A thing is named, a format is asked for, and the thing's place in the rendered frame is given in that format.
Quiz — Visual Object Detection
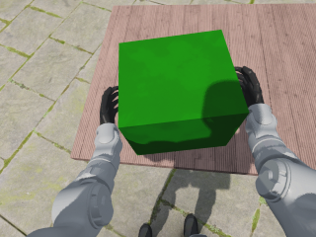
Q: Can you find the left robot hand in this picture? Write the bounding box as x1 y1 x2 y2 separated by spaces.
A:
100 86 119 125

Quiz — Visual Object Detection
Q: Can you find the left robot upper arm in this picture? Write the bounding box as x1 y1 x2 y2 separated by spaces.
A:
26 182 114 237

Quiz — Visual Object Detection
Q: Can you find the robot foot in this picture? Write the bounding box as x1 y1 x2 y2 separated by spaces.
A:
138 224 152 237
184 214 198 237

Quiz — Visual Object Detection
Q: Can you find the right robot upper arm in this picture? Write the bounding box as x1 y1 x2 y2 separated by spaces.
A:
255 158 316 237

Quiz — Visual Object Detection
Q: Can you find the robot right foot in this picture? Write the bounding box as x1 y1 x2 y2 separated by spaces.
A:
184 214 198 237

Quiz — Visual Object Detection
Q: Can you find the table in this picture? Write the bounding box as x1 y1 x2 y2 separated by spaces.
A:
70 3 316 176

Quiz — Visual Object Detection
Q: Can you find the robot right forearm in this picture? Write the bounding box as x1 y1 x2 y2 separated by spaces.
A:
245 103 311 175

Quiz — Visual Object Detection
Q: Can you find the right robot hand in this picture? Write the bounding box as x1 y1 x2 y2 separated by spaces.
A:
234 66 265 108

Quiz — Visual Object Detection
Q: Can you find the robot left forearm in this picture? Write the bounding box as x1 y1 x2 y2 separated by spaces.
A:
51 122 123 224

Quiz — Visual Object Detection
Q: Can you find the robot left foot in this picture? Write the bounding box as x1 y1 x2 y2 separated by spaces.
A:
138 224 152 237

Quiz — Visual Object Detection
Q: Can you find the carton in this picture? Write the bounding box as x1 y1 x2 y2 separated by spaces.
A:
118 30 249 156

